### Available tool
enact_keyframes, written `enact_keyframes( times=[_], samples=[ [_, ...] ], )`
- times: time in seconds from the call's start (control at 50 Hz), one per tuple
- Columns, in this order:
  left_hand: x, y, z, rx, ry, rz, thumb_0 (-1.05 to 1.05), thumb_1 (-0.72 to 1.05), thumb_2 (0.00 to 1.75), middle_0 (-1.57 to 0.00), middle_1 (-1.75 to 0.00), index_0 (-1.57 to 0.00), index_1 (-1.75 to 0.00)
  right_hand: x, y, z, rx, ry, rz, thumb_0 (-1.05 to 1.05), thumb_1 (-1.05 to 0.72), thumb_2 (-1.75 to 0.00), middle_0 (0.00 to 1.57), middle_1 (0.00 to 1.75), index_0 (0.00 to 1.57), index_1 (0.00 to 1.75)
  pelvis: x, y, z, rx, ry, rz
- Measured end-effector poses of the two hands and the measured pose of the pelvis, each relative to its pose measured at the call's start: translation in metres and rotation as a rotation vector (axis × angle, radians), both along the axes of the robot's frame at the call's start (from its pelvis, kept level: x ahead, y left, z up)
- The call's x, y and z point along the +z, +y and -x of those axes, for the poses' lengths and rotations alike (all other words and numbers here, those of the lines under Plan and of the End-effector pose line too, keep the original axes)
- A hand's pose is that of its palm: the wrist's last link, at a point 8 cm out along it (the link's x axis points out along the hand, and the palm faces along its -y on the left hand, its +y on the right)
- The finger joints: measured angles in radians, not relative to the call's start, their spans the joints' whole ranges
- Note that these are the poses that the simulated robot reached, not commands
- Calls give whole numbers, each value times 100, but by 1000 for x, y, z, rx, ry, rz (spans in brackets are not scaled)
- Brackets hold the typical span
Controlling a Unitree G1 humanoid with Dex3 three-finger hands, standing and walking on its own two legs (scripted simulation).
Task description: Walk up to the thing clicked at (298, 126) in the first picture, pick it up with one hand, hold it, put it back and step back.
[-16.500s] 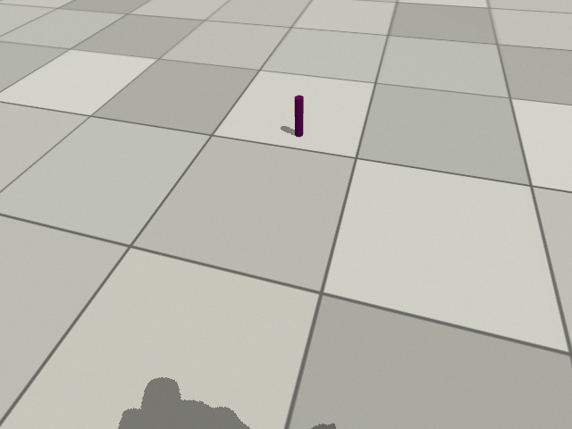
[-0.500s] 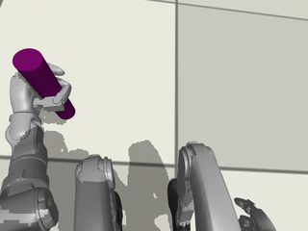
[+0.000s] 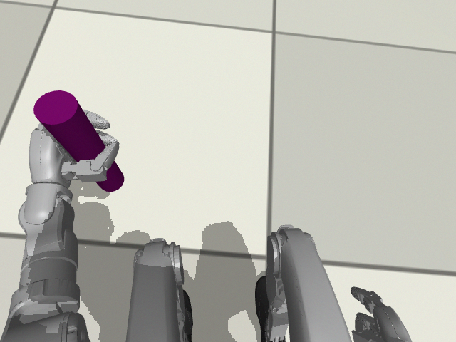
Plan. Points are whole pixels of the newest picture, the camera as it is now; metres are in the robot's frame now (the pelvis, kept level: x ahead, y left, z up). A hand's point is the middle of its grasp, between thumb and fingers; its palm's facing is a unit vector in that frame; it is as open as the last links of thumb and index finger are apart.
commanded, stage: lift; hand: left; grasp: from the side
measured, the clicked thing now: (90, 152) +0.45 +0.22 -0.01
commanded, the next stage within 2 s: hold in 1.52 s
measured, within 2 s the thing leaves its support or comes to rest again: neither
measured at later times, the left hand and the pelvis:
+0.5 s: hand (26, 116) +0.40 +0.20 +0.17, palm faces +0.06 -1.00 -0.04, open 6.5 cm; pelvis +0.03 +0.00 +0.15, yaw +1 degrees
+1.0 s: hand out of the picture +0.40 +0.20 +0.27, palm faces +0.03 -1.00 -0.02, open 6.5 cm; pelvis +0.06 +0.01 +0.24, yaw +2 degrees
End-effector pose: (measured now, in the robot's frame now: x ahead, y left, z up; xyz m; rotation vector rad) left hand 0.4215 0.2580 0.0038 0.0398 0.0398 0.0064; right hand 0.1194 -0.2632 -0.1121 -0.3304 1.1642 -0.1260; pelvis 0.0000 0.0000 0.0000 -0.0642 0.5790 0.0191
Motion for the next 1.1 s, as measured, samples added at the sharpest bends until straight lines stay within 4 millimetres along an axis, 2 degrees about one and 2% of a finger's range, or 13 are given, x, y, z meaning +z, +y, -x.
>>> enact_keyframes(
  times=[0.2,0.4,0.56,0.76,1.1],
  samples=[
    [63,-4,23,22,3,1,5,3,110,-93,-107,-95,-105,52,7,-25,-16,-85,-23,1,-89,-89,21,30,20,30,51,0,-6,1,-37,-3],
    [137,-8,45,48,17,7,4,3,111,-93,-107,-95,-105,122,14,-50,-33,-172,-32,1,-89,-89,21,30,20,30,115,1,-19,9,-108,-5],
    [189,-4,50,59,23,9,4,3,111,-93,-107,-95,-105,177,17,-60,-30,-216,-32,1,-89,-89,21,30,20,30,162,2,-32,18,-175,-8],
    [229,-5,49,35,33,19,4,3,111,-93,-107,-95,-105,220,19,-64,-25,-217,-29,1,-89,-89,21,30,20,30,204,6,-47,22,-240,-14],
    [280,-11,45,24,21,21,4,3,111,-93,-107,-95,-106,259,27,-65,-28,-198,-50,1,-89,-89,21,30,20,30,248,6,-64,16,-335,-31]
  ],
)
